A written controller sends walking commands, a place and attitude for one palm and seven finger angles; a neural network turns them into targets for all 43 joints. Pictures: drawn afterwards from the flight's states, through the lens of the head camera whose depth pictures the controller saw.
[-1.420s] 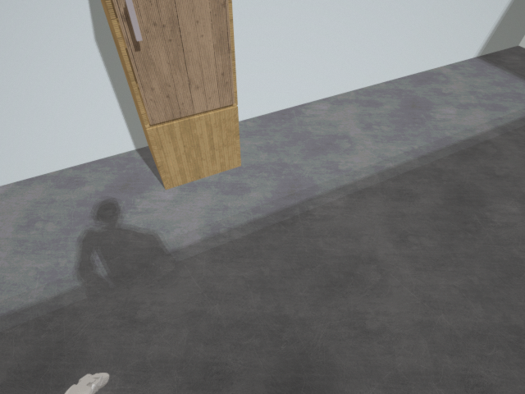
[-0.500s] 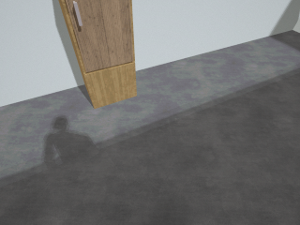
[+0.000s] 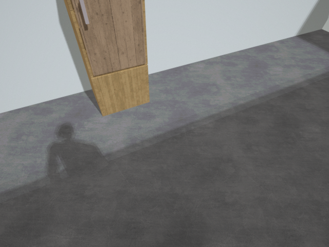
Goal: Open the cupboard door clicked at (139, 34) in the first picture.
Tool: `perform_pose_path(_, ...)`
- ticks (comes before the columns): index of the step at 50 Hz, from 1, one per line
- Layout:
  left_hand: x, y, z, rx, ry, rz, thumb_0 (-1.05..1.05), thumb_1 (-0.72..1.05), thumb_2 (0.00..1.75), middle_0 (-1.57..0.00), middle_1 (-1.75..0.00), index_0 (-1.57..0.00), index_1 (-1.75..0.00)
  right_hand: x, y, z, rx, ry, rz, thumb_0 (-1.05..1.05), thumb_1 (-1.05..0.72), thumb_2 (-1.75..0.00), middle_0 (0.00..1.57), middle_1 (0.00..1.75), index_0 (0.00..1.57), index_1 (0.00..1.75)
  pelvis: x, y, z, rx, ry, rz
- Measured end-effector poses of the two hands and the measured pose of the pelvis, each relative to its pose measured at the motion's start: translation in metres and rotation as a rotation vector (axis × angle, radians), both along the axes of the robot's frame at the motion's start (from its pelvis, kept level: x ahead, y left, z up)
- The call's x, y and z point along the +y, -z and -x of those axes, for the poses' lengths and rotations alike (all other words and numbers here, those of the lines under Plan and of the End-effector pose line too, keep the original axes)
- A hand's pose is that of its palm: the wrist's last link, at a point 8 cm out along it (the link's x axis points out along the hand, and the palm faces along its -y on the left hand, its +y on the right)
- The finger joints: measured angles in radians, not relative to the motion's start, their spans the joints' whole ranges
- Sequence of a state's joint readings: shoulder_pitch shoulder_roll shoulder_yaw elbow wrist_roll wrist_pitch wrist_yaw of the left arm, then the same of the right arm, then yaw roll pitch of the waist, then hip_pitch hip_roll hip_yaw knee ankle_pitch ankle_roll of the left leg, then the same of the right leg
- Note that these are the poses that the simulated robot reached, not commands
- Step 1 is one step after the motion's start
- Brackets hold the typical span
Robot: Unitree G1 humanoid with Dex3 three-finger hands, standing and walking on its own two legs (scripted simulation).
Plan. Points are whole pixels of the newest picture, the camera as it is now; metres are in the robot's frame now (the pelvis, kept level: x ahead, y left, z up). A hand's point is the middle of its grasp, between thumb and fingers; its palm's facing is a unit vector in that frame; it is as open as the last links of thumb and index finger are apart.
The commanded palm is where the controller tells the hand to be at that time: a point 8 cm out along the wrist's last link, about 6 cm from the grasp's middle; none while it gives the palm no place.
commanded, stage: look at it before walking up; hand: left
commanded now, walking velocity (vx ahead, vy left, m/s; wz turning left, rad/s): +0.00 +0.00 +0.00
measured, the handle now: (83, 9) +1.20 +0.51 +0.07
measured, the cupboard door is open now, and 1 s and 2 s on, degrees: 0 0 0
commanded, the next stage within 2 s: walk to a spot facing it in 0.02 s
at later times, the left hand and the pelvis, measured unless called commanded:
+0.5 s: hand out of the picture +0.04 +0.20 -0.20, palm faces -0.01 -0.99 -0.16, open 7.4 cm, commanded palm none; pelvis +0.08 +0.02 -0.02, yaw -3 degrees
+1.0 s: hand (134, 169) +0.41 +0.13 -0.19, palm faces -0.17 -0.96 -0.20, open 7.4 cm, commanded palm none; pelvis +0.29 -0.04 -0.03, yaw -11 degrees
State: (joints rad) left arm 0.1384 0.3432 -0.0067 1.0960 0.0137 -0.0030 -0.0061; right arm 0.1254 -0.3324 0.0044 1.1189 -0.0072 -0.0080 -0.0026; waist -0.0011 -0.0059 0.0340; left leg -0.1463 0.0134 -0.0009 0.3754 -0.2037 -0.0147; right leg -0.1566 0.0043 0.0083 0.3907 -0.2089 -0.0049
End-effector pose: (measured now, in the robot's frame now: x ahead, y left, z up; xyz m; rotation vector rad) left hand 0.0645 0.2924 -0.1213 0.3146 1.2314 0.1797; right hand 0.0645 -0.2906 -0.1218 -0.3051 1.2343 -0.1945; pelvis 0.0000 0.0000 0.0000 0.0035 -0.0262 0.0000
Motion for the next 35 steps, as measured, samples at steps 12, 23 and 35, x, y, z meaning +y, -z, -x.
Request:
perform_pose_path(12,-0.007,0.005,-0.004,0.005,-0.010,0.013,0.01,0.91,0.90,-0.20,-0.30,-0.20,-0.30,0.010,0.004,-0.010,-0.014,0.003,-0.018,0.00,-0.90,-0.90,0.21,0.30,0.20,0.30,0.001,0.002,-0.012,0.000,0.013,0.000)
perform_pose_path(23,-0.044,0.044,0.022,0.182,-0.071,0.155,0.01,0.91,0.90,-0.20,-0.30,-0.20,-0.30,0.054,0.033,0.013,0.129,0.100,-0.098,0.00,-0.90,-0.90,0.20,0.30,0.20,0.30,0.010,0.019,-0.067,0.031,0.041,0.030)
perform_pose_path(35,-0.045,0.051,-0.112,0.201,0.042,0.182,0.01,0.91,0.90,-0.20,-0.30,-0.20,-0.30,0.117,0.019,0.050,0.330,0.315,-0.135,0.00,-0.90,-0.90,0.20,0.30,0.20,0.30,0.018,0.019,-0.152,0.029,0.117,0.034)
